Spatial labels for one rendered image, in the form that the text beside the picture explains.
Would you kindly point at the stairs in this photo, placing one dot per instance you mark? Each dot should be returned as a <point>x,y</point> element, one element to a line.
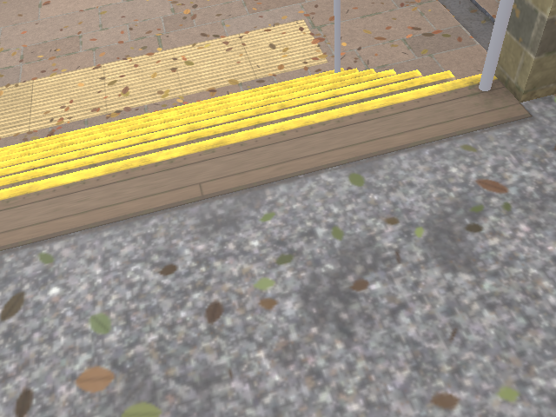
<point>196,122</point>

